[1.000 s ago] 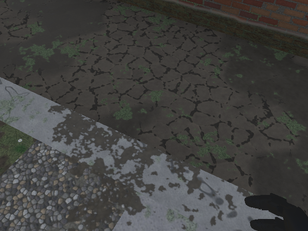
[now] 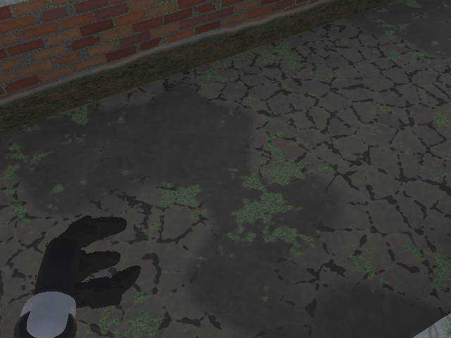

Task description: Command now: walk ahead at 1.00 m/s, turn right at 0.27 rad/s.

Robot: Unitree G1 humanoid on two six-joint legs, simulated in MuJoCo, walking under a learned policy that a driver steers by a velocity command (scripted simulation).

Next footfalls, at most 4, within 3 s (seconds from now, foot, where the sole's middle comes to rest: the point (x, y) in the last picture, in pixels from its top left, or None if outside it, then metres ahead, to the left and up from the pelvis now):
0.08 right None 0.04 -0.13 -0.72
0.80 left None -0.16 0.08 -0.72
1.14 right None -0.03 -0.04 -0.72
2.02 right None -0.01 -0.18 -0.72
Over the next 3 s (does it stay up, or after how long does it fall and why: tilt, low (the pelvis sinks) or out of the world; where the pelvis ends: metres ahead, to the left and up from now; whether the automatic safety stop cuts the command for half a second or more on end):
stays up -0.06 -0.14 0.03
